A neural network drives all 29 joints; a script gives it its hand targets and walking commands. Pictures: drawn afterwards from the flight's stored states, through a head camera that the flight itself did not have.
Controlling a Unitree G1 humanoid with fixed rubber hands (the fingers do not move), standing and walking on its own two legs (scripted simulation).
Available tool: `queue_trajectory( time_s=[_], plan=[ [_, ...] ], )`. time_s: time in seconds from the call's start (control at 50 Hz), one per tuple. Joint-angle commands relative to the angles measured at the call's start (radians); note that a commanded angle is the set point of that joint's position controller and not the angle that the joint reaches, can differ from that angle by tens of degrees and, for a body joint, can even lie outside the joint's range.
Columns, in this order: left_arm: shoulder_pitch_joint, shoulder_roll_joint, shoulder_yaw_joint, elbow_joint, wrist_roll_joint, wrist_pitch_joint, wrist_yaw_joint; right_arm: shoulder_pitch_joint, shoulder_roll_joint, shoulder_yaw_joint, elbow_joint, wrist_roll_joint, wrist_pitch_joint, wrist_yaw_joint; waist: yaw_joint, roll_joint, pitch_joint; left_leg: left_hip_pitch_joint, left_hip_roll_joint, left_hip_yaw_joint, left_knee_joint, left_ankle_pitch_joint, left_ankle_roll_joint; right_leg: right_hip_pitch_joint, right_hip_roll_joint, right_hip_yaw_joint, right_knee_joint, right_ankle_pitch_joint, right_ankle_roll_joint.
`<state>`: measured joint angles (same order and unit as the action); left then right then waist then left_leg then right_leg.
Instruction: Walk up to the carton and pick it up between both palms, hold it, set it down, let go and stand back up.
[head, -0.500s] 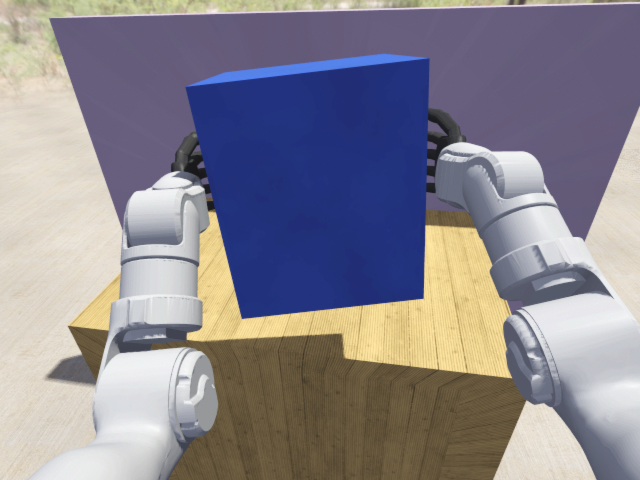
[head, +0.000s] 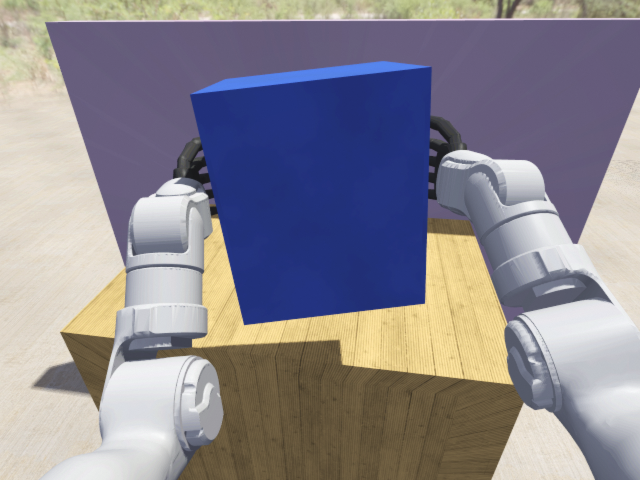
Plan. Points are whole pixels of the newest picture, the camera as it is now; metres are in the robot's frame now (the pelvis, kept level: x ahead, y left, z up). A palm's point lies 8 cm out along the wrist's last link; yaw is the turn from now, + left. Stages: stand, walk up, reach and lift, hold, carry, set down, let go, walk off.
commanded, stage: hold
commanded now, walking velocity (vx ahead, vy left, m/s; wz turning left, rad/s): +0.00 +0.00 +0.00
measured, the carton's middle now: (318, 183) +0.39 +0.01 +0.29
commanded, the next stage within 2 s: none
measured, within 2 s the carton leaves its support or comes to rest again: neither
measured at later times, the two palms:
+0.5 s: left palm (190, 195) +0.36 +0.16 +0.29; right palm (450, 174) +0.36 -0.14 +0.31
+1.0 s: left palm (193, 196) +0.37 +0.16 +0.28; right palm (448, 175) +0.37 -0.14 +0.30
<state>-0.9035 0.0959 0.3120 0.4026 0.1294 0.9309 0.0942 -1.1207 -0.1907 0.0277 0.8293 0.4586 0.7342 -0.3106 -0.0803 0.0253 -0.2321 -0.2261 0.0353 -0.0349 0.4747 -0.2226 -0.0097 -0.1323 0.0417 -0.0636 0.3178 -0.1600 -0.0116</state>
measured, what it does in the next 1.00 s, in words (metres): stands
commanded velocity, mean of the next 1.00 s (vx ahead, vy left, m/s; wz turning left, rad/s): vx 0.00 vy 0.00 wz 0.00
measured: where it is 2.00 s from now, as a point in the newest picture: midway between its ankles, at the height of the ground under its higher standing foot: outside the picture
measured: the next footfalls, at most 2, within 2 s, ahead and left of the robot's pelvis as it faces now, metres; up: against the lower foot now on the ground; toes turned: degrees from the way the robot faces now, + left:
none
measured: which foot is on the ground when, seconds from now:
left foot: down 0.00-1.00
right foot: down 0.00-1.00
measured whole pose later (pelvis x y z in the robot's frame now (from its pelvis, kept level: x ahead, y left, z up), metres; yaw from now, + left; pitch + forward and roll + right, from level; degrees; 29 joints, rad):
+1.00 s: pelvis -0.01 +0.00 +0.00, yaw +0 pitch -1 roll -3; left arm -0.94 0.12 0.31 0.46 0.11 0.91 0.10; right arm -1.16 -0.19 0.01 0.86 0.43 0.74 -0.30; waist -0.07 0.04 -0.21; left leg -0.25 0.04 -0.04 0.48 -0.22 -0.01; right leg -0.16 0.05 -0.06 0.32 -0.15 -0.02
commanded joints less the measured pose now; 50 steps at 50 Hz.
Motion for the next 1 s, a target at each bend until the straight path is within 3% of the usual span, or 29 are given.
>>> queue_trajectory(
  time_s=[0.0,0.78,0.8,0.84,0.98],
  plan=[
    [-1.125,-0.646,-0.427,-0.243,-0.247,-0.122,-0.138,-0.959,0.747,0.165,-0.427,0.2,-0.05,0.166,-0.01,0.071,-0.41,0.143,-0.063,-0.036,-0.06,0.285,-0.062,0.112,0.053,0.071,-0.017,0.235,0.063],
    [-1.13,-0.642,-0.415,-0.212,-0.249,-0.129,-0.142,-0.978,0.757,0.16,-0.429,0.194,-0.053,0.161,-0.011,0.059,-0.415,0.131,-0.069,-0.036,-0.063,0.258,-0.051,0.111,0.046,0.074,-0.023,0.229,0.066],
    [-1.111,-0.594,-0.348,-0.114,-0.213,-0.119,-0.146,-0.972,0.717,0.109,-0.348,0.15,-0.043,0.157,0.003,0.083,-0.292,0.098,-0.062,-0.034,-0.081,0.199,-0.05,0.057,0.043,0.076,-0.037,0.151,0.049],
    [-1.135,-0.619,-0.38,-0.144,-0.233,-0.125,-0.145,-0.996,0.731,0.116,-0.355,0.15,-0.055,0.163,0.001,0.09,-0.336,0.1,-0.053,-0.034,-0.079,0.204,-0.05,0.072,0.047,0.07,-0.032,0.128,0.039],
    [-1.16,-0.621,-0.407,-0.213,-0.271,-0.143,-0.132,-1.0,0.758,0.152,-0.428,0.178,-0.058,0.15,-0.01,0.07,-0.473,0.152,-0.063,-0.036,-0.039,0.314,-0.057,0.121,0.052,0.072,-0.008,0.271,0.049]
  ],
)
